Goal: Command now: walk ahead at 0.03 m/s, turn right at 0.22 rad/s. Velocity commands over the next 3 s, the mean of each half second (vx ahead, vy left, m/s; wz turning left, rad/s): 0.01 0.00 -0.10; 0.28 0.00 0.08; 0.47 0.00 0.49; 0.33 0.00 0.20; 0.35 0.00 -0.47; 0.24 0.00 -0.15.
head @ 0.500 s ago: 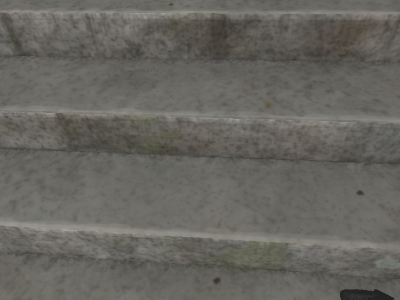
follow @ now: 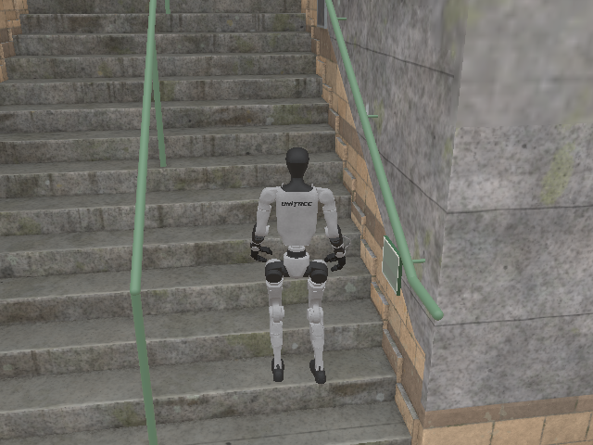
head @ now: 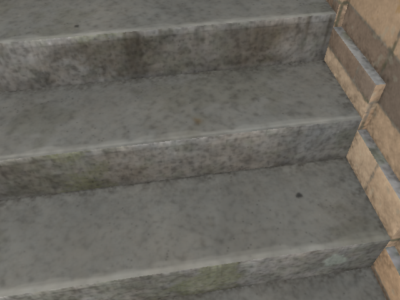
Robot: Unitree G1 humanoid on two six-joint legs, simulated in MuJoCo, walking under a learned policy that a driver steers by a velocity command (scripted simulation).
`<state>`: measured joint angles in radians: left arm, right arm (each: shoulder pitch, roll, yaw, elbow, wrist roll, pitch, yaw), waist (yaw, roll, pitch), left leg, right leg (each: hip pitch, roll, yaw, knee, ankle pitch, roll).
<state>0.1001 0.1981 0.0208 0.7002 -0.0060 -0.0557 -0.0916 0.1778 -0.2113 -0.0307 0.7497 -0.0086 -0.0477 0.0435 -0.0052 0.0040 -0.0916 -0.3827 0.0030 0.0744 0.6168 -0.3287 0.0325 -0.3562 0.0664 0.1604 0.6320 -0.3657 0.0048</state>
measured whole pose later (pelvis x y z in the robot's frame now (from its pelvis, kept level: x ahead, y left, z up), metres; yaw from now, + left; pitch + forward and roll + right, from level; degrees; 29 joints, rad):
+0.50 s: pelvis +0.00 +0.02 +0.00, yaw +0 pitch +2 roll -1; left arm 0.22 0.14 0.01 0.73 -0.03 -0.03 0.02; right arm 0.15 -0.12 -0.03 0.73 -0.04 -0.02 0.14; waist 0.01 0.00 -0.03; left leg -0.32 0.01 0.07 0.62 -0.34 0.05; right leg -0.26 0.06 0.15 0.55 -0.34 0.03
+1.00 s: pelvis +0.08 -0.06 +0.00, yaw +3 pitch +5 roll -1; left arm 0.28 0.16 0.02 0.84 0.07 -0.09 -0.05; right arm 0.32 -0.26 -0.04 0.92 -0.05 -0.07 0.08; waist 0.02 0.03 -0.11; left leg -0.57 0.00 -0.11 1.39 -0.42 0.15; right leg -0.31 0.01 -0.04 0.58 -0.38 -0.04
